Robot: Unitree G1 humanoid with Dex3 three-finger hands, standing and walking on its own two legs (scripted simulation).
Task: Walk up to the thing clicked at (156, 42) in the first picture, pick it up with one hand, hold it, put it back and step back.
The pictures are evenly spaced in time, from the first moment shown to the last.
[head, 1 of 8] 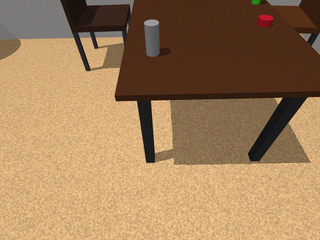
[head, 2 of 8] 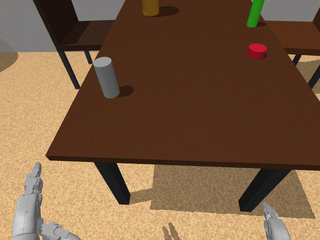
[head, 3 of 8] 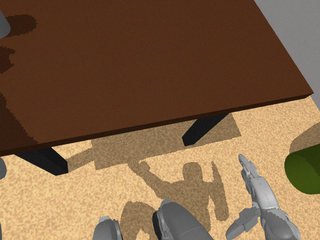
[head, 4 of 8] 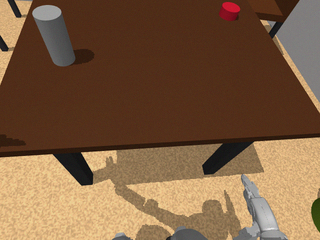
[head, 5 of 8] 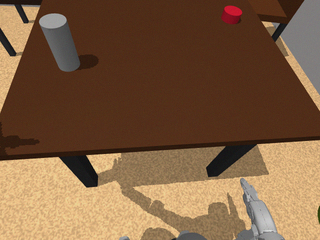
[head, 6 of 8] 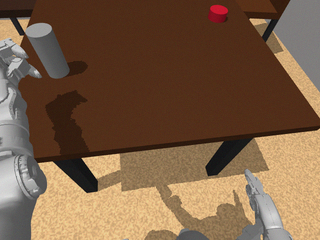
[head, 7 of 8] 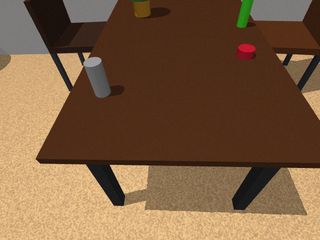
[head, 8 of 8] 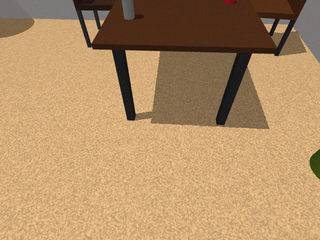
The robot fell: no
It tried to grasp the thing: yes
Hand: left
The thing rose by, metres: 0.00
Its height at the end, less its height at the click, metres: +0.00
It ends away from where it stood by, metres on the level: 0.02
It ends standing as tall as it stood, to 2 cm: yes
